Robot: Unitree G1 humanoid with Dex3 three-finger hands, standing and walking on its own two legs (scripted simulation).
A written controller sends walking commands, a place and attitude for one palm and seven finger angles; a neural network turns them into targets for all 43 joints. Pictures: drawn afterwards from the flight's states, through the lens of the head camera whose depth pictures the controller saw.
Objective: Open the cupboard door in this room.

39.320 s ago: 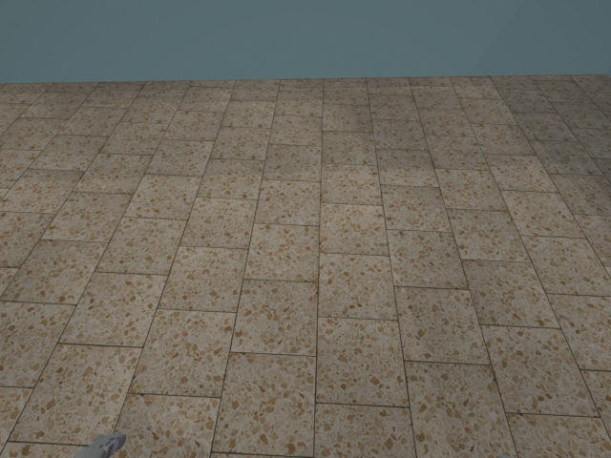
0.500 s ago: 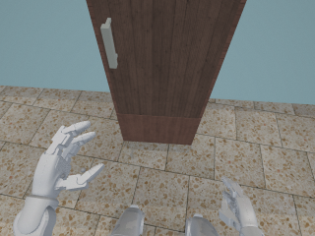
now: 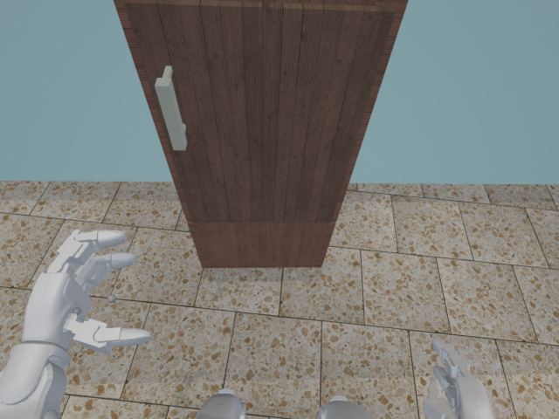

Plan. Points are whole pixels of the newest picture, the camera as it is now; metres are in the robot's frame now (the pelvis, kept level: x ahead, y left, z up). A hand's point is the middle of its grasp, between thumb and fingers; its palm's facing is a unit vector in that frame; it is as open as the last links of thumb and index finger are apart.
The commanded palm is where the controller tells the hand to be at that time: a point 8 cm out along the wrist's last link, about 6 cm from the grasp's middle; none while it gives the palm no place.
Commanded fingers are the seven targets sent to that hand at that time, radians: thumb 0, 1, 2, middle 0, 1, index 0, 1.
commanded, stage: raise the hand with hooked fingers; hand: left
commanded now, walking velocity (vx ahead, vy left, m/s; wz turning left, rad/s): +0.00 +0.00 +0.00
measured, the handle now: (174, 109) +0.61 +0.23 +0.06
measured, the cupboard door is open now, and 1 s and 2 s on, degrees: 0 0 0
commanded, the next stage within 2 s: move the hooked fingers beside the handle in 0.92 s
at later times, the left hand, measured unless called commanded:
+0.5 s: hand (85, 242) +0.32 +0.27 +0.08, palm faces +0.10 -1.00 -0.02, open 14.0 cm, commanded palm +0.28 +0.31 +0.08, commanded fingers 0.00 -0.50 0.30 -0.30 -1.20 -0.30 -1.20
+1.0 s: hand (87, 248) +0.31 +0.27 +0.08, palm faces +0.10 -0.99 -0.02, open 14.0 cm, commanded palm +0.28 +0.31 +0.08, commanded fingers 0.00 -0.50 0.30 -0.30 -1.20 -0.30 -1.20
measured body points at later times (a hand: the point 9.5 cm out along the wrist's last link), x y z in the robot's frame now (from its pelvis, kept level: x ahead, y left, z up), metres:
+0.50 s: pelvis +0.02 -0.01 +0.01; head +0.08 +0.00 +0.46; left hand +0.31 +0.33 +0.08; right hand +0.17 -0.26 -0.07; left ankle +0.01 +0.12 -0.67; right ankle +0.02 -0.13 -0.67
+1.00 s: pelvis +0.01 -0.01 +0.02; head +0.07 +0.00 +0.46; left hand +0.30 +0.32 +0.08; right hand +0.17 -0.25 -0.07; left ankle +0.01 +0.12 -0.67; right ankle +0.02 -0.13 -0.67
